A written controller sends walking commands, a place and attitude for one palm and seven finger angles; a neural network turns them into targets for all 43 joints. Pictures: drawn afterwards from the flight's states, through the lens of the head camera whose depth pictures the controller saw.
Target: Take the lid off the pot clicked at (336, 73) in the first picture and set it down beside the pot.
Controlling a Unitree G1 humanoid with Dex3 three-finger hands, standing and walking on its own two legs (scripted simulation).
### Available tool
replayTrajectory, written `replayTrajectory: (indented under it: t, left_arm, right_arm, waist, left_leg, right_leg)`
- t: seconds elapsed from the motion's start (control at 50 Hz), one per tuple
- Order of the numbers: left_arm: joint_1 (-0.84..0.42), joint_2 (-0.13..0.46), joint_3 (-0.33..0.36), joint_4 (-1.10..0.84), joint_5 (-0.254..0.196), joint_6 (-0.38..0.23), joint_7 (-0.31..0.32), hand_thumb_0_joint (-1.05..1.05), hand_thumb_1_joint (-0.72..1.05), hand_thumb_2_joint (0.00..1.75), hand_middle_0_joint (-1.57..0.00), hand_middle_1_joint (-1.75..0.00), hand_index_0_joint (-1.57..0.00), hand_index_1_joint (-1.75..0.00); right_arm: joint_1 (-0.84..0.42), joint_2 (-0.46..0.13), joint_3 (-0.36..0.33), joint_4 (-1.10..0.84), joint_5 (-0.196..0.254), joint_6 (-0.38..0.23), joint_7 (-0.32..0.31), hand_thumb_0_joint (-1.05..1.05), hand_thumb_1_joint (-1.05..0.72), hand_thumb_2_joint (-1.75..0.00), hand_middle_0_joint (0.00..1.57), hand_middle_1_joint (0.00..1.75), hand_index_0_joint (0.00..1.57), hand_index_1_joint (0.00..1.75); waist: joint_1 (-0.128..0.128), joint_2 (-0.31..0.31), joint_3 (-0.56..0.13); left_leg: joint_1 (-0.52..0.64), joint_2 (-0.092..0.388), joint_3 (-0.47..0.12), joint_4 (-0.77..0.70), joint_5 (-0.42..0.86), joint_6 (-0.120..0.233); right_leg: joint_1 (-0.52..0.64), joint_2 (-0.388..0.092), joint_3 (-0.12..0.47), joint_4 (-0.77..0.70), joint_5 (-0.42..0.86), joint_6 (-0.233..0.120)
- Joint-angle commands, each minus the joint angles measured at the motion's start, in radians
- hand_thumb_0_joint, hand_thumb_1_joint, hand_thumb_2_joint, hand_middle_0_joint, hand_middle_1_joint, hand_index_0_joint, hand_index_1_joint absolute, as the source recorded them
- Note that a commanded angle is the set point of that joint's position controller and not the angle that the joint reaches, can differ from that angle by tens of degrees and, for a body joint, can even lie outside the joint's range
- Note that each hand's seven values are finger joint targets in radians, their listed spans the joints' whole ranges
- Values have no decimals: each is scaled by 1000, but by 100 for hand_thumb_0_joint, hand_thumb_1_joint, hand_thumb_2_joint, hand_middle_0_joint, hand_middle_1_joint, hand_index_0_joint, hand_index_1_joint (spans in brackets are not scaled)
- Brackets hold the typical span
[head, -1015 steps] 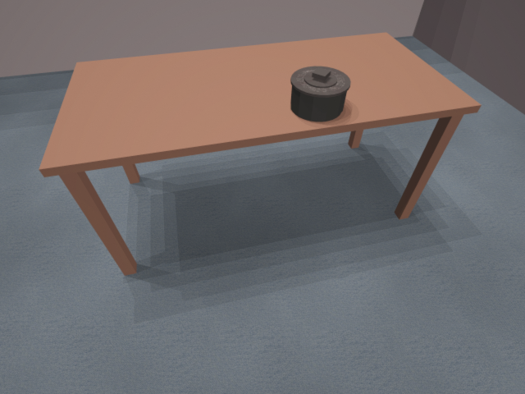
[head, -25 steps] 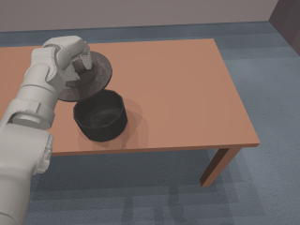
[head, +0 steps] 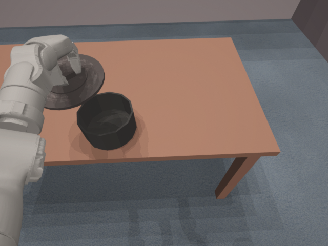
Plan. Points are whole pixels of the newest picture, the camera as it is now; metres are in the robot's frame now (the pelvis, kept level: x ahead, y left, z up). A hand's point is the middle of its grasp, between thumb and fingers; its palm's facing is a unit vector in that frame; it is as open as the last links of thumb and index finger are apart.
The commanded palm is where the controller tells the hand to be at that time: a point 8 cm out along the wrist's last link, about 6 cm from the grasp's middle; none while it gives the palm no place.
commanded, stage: move the lid sideways beside the pot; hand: left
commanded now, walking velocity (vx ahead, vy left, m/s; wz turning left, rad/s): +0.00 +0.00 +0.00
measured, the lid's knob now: (63, 73) +0.52 +0.23 +0.14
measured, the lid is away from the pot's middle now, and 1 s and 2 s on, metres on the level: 0.06 0.19 0.24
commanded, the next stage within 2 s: lower the lid onto the table in 1.52 s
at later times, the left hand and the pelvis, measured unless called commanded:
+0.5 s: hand (28, 77) +0.48 +0.29 +0.16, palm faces -0.38 -0.06 -0.92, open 7.2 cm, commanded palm +0.50 +0.29 +0.23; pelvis +0.01 +0.01 +0.00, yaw +0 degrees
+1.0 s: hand (3, 80) +0.48 +0.35 +0.16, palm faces -0.38 -0.10 -0.92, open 7.2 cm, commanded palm +0.50 +0.35 +0.23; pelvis +0.01 +0.01 +0.00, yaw +1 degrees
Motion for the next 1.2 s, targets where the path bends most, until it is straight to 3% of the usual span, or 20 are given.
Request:
replayTrajectory:
  t: [0.0,0.1,0.18,0.22,0.28,0.32,0.38,0.42,0.48,0.52,0.58,0.68,0.74,0.78,0.82,0.86,0.9,1.06,1.12,1.18]
  left_arm:
    - [-562,352,118,-195,13,-23,54,0,61,96,-77,-113,-83,-115]
    - [-540,363,106,-150,16,-21,42,0,61,96,-77,-113,-83,-115]
    - [-574,420,144,-258,16,-57,35,0,61,96,-77,-113,-83,-115]
    - [-547,414,143,-250,17,-69,27,0,61,96,-77,-113,-83,-115]
    - [-485,427,146,-149,0,-69,12,0,61,96,-77,-113,-83,-115]
    - [-497,468,161,-155,4,-74,10,0,61,96,-77,-113,-83,-115]
    - [-582,379,79,-249,0,-92,1,0,61,96,-77,-113,-83,-115]
    - [-575,445,133,-264,8,-109,3,0,61,96,-77,-113,-83,-115]
    - [-543,458,155,-259,-14,-130,-1,0,61,96,-77,-113,-83,-115]
    - [-536,482,172,-240,-14,-134,1,0,61,96,-77,-113,-83,-115]
    - [-522,431,119,-172,-14,-125,-3,0,61,96,-77,-113,-83,-115]
    - [-533,545,209,-271,3,-156,9,0,61,96,-77,-113,-83,-115]
    - [-465,552,207,-158,-4,-151,-3,0,61,96,-77,-113,-83,-115]
    - [-458,523,168,-113,-7,-143,-12,0,61,96,-77,-113,-83,-115]
    - [-493,544,163,-135,6,-145,-15,0,61,96,-77,-113,-83,-115]
    - [-545,578,186,-220,11,-159,-11,0,61,96,-77,-113,-83,-115]
    - [-520,599,207,-211,7,-174,-10,0,61,96,-77,-113,-83,-115]
    - [-508,629,201,-148,0,-183,-22,0,61,96,-77,-113,-83,-115]
    - [-516,676,228,-168,10,-193,-17,0,61,96,-77,-113,-83,-115]
    - [-495,724,266,-164,6,-204,-21,0,61,96,-77,-113,-83,-115]
  right_arm:
    - [34,-144,-51,-90,-6,-23,-22,0,-90,-90,20,30,20,30]
    - [40,-159,-55,-74,1,-10,-22,0,-90,-90,20,30,20,30]
    - [41,-154,-63,-86,-2,-6,-23,0,-90,-90,20,30,20,30]
    - [48,-151,-65,-82,-2,0,-21,0,-90,-90,20,30,20,30]
    - [56,-164,-61,-66,6,13,-22,0,-90,-90,20,30,20,30]
    - [49,-168,-59,-70,8,22,-23,0,-90,-90,20,30,20,30]
    - [43,-160,-67,-64,10,20,-20,0,-90,-90,20,30,20,30]
    - [60,-164,-67,-61,5,22,-19,0,-90,-90,20,30,20,30]
    - [63,-164,-68,-62,3,22,-20,0,-90,-90,20,30,20,30]
    - [63,-166,-66,-59,3,29,-20,0,-90,-90,20,30,20,30]
    - [58,-171,-60,-51,13,34,-20,0,-90,-90,20,30,20,30]
    - [56,-169,-63,-70,2,36,-16,0,-90,-90,20,30,20,30]
    - [54,-173,-55,-62,10,52,-19,0,-90,-90,20,30,20,30]
    - [51,-178,-55,-60,16,54,-19,0,-90,-90,20,30,20,30]
    - [53,-182,-53,-56,17,60,-21,0,-90,-90,20,30,20,30]
    - [57,-178,-57,-61,14,60,-24,0,-90,-90,20,30,20,30]
    - [74,-177,-57,-54,11,59,-28,0,-90,-90,20,30,20,30]
    - [93,-188,-51,-27,21,61,-39,0,-90,-90,20,30,20,30]
    - [101,-190,-45,-27,20,61,-41,0,-90,-90,20,30,20,30]
    - [98,-194,-45,-27,21,58,-44,0,-90,-90,20,30,20,30]
  waist:
    - [5,8,-473]
    - [-3,2,-389]
    - [7,74,-491]
    - [4,86,-491]
    - [0,7,-407]
    - [2,6,-414]
    - [-17,102,-433]
    - [-10,107,-472]
    - [-3,130,-496]
    - [-3,103,-481]
    - [-10,72,-398]
    - [13,131,-522]
    - [8,47,-446]
    - [3,37,-393]
    - [-3,52,-399]
    - [0,112,-462]
    - [-4,115,-496]
    - [-12,113,-438]
    - [-7,158,-471]
    - [4,145,-474]
  left_leg:
    - [236,-24,-43,6,427,49]
    - [200,-20,-32,4,374,50]
    - [270,-19,-43,27,495,54]
    - [299,-14,-52,35,536,54]
    - [218,-14,-41,26,465,55]
    - [205,-17,-37,21,425,56]
    - [285,-5,-46,42,531,50]
    - [328,-3,-65,51,580,51]
    - [342,-4,-67,60,629,50]
    - [327,-2,-66,55,604,51]
    - [264,1,-60,44,546,46]
    - [345,1,-84,70,710,45]
    - [258,-2,-67,52,581,50]
    - [207,-7,-50,49,514,50]
    - [208,-8,-50,50,487,51]
    - [263,-4,-61,57,567,53]
    - [301,-1,-68,74,636,55]
    - [238,-3,-50,73,519,59]
    - [261,-2,-60,83,584,56]
    - [259,2,-62,93,631,60]
  right_leg:
    - [176,61,-17,3,387,-66]
    - [140,64,-21,-10,360,-66]
    - [165,62,-16,-3,409,-68]
    - [143,66,-21,-5,402,-63]
    - [142,68,-27,-13,391,-62]
    - [153,67,-27,-9,382,-61]
    - [84,68,-28,-13,378,-63]
    - [82,75,-29,-10,369,-61]
    - [86,74,-31,-4,385,-63]
    - [89,74,-33,-5,375,-58]
    - [63,71,-40,-10,346,-64]
    - [101,72,-33,9,407,-64]
    - [113,71,-39,0,371,-56]
    - [107,66,-38,-5,365,-59]
    - [99,71,-39,-3,347,-58]
    - [109,71,-37,1,374,-61]
    - [100,75,-36,3,386,-55]
    - [91,76,-42,-7,344,-55]
    - [93,78,-42,1,361,-58]
    - [104,75,-40,6,390,-56]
